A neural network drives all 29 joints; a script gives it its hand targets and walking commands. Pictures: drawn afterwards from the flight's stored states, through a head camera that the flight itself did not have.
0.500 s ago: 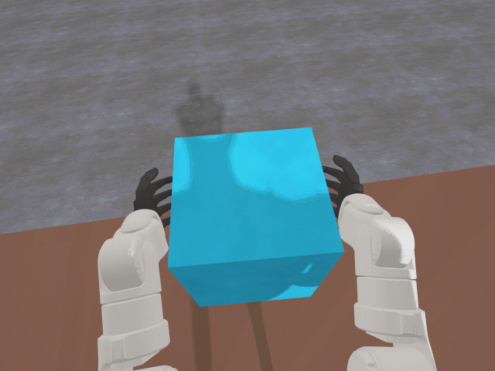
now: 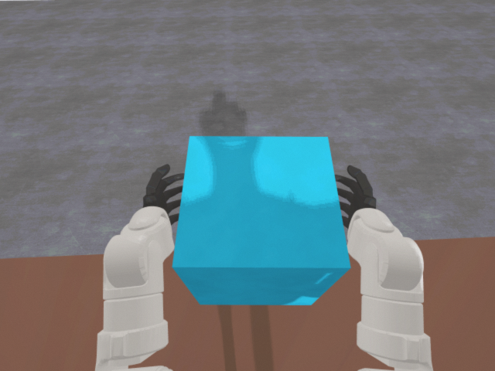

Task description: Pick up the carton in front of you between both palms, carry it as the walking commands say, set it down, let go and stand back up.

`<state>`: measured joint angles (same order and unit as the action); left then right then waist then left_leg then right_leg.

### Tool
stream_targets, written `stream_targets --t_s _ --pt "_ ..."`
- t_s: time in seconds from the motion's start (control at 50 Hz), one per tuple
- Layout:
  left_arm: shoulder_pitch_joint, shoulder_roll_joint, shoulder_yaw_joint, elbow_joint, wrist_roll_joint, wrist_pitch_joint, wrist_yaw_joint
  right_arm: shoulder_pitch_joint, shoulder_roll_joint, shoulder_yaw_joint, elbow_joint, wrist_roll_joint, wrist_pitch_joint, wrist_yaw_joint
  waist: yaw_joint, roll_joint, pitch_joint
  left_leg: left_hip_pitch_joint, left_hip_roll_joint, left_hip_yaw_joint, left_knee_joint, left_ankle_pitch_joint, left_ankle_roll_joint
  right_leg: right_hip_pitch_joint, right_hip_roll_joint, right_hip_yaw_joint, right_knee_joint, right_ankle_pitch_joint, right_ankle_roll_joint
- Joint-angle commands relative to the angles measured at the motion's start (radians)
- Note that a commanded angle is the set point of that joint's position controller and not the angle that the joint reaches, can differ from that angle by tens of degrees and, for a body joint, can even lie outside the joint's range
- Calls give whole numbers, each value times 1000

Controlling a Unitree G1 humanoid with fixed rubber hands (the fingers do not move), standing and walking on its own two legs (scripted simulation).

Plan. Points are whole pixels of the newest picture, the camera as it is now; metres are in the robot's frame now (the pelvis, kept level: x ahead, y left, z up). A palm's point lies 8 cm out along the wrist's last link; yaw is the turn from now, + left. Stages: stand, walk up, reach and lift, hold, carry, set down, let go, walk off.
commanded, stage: carry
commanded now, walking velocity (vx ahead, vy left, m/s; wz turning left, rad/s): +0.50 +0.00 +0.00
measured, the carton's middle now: (256, 229) +0.34 +0.02 +0.05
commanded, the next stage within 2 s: none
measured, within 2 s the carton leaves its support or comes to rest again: neither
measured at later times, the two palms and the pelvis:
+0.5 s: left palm (202, 121) +0.61 +0.15 +0.08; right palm (336, 123) +0.61 -0.15 +0.09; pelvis +0.29 +0.00 -0.02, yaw +2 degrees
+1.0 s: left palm (214, 77) +0.92 +0.17 +0.03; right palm (311, 78) +0.94 -0.13 +0.03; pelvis +0.61 -0.01 -0.07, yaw +2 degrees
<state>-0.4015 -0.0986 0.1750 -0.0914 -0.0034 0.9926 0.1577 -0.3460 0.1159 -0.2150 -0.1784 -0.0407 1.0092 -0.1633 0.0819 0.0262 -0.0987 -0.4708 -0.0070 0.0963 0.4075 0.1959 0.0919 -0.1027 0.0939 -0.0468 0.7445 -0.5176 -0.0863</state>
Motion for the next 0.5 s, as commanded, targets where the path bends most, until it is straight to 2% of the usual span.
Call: stream_targets --t_s 0.0,0.02,0.04,0.06,0.08,0.1,0.12,0.16,0.2,0.24,0.28,0.36,0.44,0.48 --pt "-492 -636 -566 -64 -171 33 -8 -420 501 474 48 81 22 -15 -85 96 -402 616 257 -269 209 381 36 -274 -111 13 438 261 41" --pt "-490 -649 -558 -44 -177 47 -5 -455 483 474 48 84 24 -25 -147 308 -502 845 425 -661 124 143 252 -587 13 26 735 -80 89" --pt "-530 -658 -564 -82 -180 48 2 -469 547 498 52 136 26 -22 -146 219 -459 799 391 -743 35 -183 249 -697 -30 77 755 -43 50" --pt "-570 -688 -547 -73 -176 47 6 -541 608 525 22 156 24 -10 -154 115 -381 670 345 -678 -1 -264 223 -696 -54 83 723 6 37" --pt "-575 -716 -533 -65 -158 41 5 -588 661 553 16 182 22 4 -138 5 -332 553 317 -608 -16 -248 187 -658 -89 89 644 59 32" --pt "-578 -733 -519 -56 -140 34 3 -655 706 592 -12 214 13 17 -118 -13 -309 458 303 -554 -29 -244 174 -619 -112 93 565 84 30" --pt "-579 -751 -513 -50 -128 27 0 -691 746 617 -15 235 5 27 -100 -12 -301 394 282 -507 -48 -286 146 -574 -131 93 496 100 31" --pt "-560 -774 -520 -38 -106 11 -5 -700 780 644 -7 256 -13 45 -101 40 -305 366 260 -437 -57 -249 130 -555 -137 68 405 145 44" --pt "-533 -783 -534 -38 -95 -4 -5 -674 783 654 0 260 -26 53 -120 66 -306 422 250 -383 -33 -52 136 -605 -144 49 318 207 58" --pt "-505 -776 -542 -49 -91 -14 -3 -639 779 657 -1 259 -34 55 -137 64 -318 506 239 -337 -1 140 123 -661 -140 36 242 282 63" --pt "-496 -761 -552 -74 -95 -21 -2 -615 768 659 -10 258 -40 54 -148 67 -315 558 211 -290 22 225 101 -684 -134 24 159 373 59" --pt "-486 -716 -563 -109 -105 -17 1 -566 723 645 -16 243 -38 45 -174 67 -268 598 151 -223 38 261 84 -654 -98 -19 -41 536 43" --pt "-447 -667 -545 -88 -90 5 1 -509 679 627 20 218 -22 33 -191 69 -203 574 121 -180 76 158 73 -509 -66 -60 -292 714 6" --pt "-428 -643 -519 -65 -75 17 3 -507 672 623 38 208 -13 28 -157 90 -199 556 124 -166 172 236 45 -379 -51 -67 -351 733 -16"
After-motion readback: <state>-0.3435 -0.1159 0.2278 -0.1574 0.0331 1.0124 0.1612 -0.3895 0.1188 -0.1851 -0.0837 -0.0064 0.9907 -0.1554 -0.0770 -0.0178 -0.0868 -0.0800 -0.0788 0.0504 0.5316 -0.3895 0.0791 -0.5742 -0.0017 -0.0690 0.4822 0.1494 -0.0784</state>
